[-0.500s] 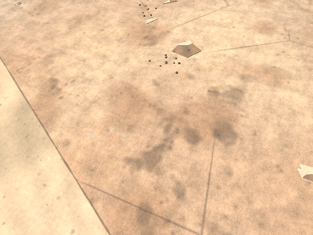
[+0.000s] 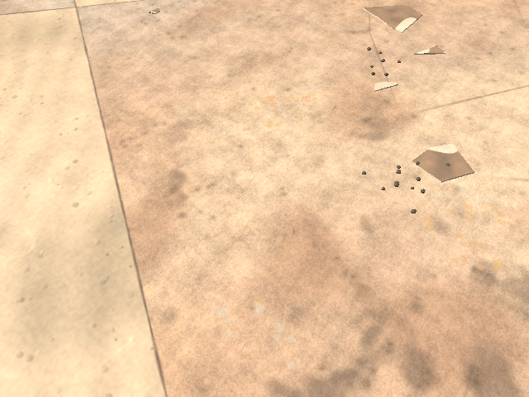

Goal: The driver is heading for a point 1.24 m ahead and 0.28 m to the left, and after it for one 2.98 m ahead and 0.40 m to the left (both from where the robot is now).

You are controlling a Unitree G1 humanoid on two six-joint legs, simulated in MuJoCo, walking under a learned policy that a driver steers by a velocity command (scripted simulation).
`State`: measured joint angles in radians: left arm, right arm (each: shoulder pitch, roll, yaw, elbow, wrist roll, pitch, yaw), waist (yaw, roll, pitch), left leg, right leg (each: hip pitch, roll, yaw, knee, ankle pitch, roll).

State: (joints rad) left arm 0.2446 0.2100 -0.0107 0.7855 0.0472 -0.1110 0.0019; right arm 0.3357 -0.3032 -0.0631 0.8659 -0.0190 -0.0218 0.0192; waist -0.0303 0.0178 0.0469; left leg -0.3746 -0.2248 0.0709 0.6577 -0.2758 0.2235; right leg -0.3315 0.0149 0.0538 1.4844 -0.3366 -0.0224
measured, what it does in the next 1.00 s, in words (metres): walks ahead, turning left: right foot, then left foot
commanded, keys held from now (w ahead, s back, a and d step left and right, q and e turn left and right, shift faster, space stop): w+q+shift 0.72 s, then w+shift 0.04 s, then w+e+shift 0.24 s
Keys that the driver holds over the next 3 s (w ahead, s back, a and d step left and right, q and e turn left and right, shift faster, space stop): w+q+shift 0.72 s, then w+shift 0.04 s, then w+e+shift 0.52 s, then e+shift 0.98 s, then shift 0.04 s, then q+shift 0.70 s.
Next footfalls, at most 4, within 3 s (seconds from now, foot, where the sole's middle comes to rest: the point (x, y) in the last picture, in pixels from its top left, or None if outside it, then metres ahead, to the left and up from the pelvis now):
0.32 right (336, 375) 0.53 -0.13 -0.74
0.80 left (186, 292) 0.78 0.26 -0.74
1.24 right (136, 190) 1.16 0.45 -0.74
1.62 left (76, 140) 1.42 0.70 -0.74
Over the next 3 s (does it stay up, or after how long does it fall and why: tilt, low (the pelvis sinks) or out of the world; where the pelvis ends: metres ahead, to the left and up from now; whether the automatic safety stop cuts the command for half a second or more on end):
stays up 1.29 0.55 0.04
